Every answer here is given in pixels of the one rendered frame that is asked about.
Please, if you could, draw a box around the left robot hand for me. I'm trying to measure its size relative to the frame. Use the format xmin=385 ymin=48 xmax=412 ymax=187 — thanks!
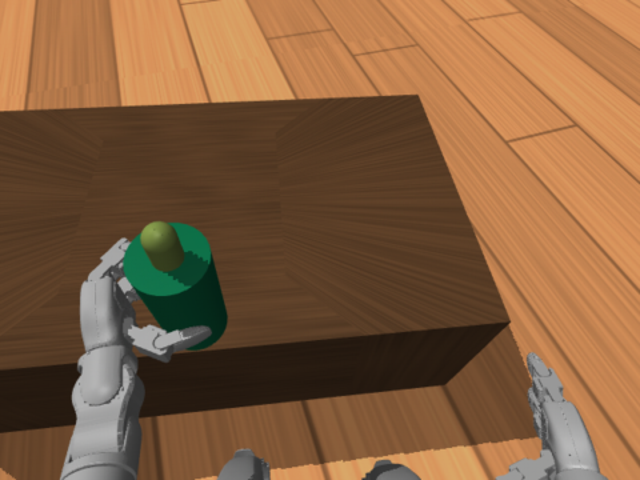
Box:
xmin=80 ymin=238 xmax=212 ymax=363

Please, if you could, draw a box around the left robot arm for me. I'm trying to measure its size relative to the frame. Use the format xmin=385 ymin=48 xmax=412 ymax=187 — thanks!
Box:
xmin=60 ymin=345 xmax=145 ymax=480

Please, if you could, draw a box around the right robot hand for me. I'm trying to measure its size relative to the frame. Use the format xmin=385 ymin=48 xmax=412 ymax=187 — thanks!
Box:
xmin=496 ymin=352 xmax=600 ymax=480

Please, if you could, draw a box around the bottle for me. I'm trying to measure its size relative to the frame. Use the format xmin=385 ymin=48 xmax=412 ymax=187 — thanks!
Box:
xmin=123 ymin=221 xmax=228 ymax=351

